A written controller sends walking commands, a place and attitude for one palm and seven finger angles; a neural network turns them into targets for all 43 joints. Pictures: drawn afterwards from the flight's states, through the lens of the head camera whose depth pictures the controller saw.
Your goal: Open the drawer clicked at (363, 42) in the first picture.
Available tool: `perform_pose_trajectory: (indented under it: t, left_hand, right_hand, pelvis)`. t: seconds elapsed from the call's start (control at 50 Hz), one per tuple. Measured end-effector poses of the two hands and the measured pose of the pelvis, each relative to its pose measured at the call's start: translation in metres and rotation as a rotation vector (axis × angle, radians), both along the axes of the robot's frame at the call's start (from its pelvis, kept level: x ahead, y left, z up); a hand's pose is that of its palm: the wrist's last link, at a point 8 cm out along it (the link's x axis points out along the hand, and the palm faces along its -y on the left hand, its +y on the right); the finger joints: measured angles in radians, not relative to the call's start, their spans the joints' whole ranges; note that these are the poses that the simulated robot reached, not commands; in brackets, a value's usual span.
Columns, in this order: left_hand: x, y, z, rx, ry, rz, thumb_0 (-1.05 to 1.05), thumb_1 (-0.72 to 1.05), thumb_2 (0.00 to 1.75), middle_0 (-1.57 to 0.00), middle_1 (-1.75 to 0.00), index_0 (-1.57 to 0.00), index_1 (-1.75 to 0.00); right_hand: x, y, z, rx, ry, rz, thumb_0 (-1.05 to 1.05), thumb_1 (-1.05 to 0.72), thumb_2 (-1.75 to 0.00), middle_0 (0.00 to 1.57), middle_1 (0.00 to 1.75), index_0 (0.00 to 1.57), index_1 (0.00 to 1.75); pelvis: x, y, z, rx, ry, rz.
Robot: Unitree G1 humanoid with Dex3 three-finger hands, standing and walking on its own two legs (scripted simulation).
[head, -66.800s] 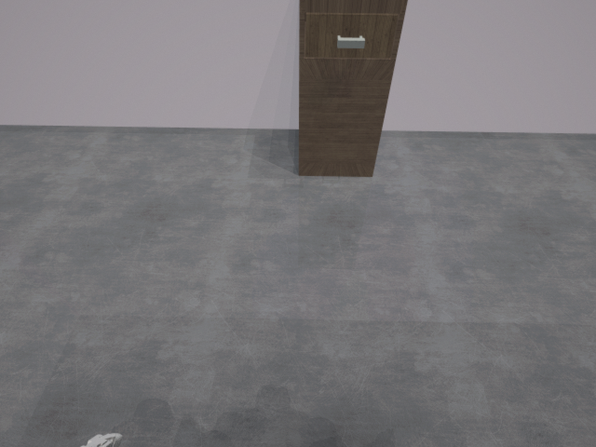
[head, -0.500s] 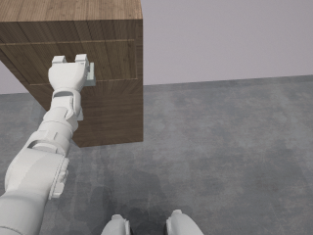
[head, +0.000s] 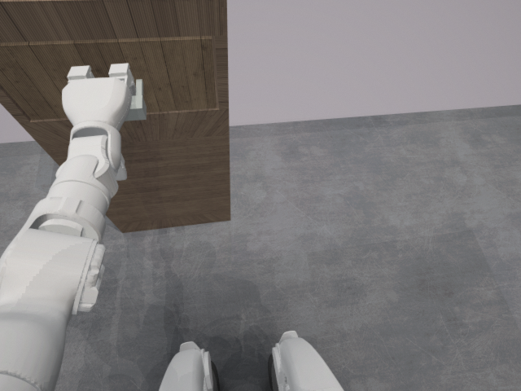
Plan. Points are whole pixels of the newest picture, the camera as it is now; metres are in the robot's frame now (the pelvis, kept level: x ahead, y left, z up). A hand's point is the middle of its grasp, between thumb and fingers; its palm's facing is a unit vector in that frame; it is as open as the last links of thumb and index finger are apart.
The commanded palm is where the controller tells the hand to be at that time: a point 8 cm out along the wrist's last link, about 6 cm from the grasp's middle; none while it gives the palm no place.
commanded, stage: lift the fingers back up to retry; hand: left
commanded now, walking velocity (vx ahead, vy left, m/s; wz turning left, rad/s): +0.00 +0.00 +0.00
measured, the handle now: (113, 98) +0.60 +0.18 +0.02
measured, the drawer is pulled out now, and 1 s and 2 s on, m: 0.00 0.00 0.00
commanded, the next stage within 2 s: re-aim the fingers above the handle in 0.82 s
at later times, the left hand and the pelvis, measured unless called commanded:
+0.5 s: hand (96, 109) +0.54 +0.19 +0.06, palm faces -0.03 -0.02 -1.00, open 13.9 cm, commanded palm +0.52 +0.18 +0.12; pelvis +0.03 +0.00 +0.03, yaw +0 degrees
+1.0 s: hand (96, 106) +0.53 +0.19 +0.07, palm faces -0.06 -0.03 -1.00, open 13.9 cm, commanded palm +0.52 +0.18 +0.13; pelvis +0.06 -0.01 +0.05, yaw +1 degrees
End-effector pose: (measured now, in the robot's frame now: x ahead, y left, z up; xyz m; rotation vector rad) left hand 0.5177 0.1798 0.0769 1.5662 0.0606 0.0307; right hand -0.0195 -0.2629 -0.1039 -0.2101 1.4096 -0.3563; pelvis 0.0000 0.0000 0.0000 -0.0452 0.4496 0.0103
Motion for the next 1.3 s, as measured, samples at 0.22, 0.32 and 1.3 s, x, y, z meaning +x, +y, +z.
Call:
perform_pose_trajectory:
  t: [0.22,0.32,1.3]
  left_hand:
    - [0.000,0.001,0.002,-0.018,0.018,-0.004,0.00,-0.49,0.30,-0.28,-1.23,-0.30,-1.21]
    - [-0.001,0.004,0.009,-0.031,0.032,-0.003,0.00,-0.49,0.30,-0.29,-1.21,-0.31,-1.20]
    - [0.003,-0.013,0.056,-0.014,0.029,-0.012,0.00,-0.49,0.30,-0.32,-1.20,-0.32,-1.20]
  right_hand:
    - [-0.007,0.005,0.004,0.002,0.006,-0.024,0.01,-0.90,-0.90,0.20,0.30,0.21,0.30]
    - [-0.003,0.008,0.013,0.009,0.009,-0.031,0.01,-0.90,-0.90,0.20,0.30,0.21,0.30]
    - [0.080,-0.015,0.034,0.053,-0.078,0.004,0.01,-0.90,-0.90,0.20,0.30,0.20,0.30]
  pelvis:
    - [0.000,0.003,0.005,-0.001,-0.009,-0.008]
    - [0.007,0.004,0.016,-0.001,-0.025,-0.009]
    - [0.054,-0.013,0.049,0.027,-0.118,-0.001]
